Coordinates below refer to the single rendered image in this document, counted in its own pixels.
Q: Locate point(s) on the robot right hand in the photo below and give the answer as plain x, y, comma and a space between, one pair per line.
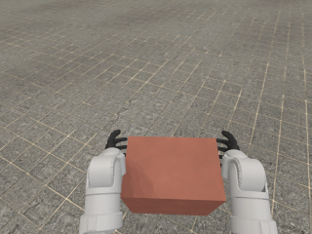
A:
231, 143

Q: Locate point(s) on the robot left forearm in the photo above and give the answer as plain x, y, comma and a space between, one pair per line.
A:
102, 213

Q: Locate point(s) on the carton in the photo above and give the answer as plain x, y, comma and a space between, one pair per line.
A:
172, 175

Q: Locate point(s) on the robot right forearm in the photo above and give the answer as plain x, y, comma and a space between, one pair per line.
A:
250, 208

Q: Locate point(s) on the robot left hand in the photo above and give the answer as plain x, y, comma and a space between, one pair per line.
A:
112, 140

